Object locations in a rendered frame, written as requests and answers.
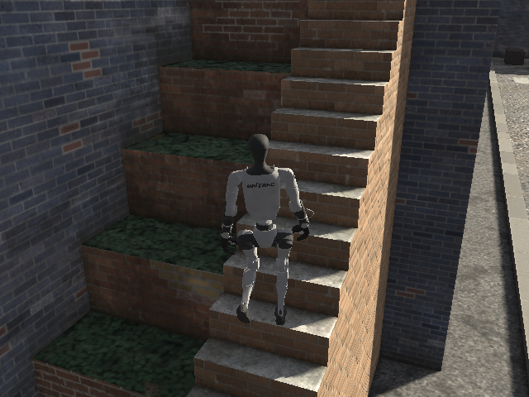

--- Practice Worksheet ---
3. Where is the left robot forearm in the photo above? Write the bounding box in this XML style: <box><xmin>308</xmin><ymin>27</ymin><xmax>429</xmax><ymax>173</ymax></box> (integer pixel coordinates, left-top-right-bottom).
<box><xmin>221</xmin><ymin>204</ymin><xmax>234</xmax><ymax>239</ymax></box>

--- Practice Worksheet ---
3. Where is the right robot forearm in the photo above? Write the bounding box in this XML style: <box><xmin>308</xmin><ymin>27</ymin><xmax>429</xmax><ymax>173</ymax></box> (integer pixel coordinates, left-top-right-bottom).
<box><xmin>294</xmin><ymin>199</ymin><xmax>309</xmax><ymax>228</ymax></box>

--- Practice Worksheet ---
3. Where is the left robot hand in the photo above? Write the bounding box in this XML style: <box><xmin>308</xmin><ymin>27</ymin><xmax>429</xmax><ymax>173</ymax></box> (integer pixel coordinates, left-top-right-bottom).
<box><xmin>221</xmin><ymin>236</ymin><xmax>239</xmax><ymax>255</ymax></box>

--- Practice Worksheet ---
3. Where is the left robot thigh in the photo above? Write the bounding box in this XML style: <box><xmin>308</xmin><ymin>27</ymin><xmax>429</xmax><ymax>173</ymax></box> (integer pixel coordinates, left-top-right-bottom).
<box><xmin>237</xmin><ymin>230</ymin><xmax>260</xmax><ymax>271</ymax></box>

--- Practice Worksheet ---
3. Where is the right robot hand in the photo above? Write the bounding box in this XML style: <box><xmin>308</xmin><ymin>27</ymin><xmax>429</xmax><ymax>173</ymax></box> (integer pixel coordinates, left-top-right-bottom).
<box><xmin>292</xmin><ymin>225</ymin><xmax>310</xmax><ymax>241</ymax></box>

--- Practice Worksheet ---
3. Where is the right robot upper arm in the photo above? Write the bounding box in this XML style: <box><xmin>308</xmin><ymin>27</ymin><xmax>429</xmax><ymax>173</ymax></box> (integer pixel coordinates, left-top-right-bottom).
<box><xmin>278</xmin><ymin>168</ymin><xmax>302</xmax><ymax>213</ymax></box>

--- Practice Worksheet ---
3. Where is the left robot upper arm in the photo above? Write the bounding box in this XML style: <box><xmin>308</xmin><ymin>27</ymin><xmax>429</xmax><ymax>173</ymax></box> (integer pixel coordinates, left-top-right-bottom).
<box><xmin>225</xmin><ymin>170</ymin><xmax>243</xmax><ymax>217</ymax></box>

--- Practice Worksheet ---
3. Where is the right robot foot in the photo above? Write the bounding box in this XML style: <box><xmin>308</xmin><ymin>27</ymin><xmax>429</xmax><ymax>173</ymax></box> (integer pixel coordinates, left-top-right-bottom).
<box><xmin>274</xmin><ymin>305</ymin><xmax>287</xmax><ymax>325</ymax></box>

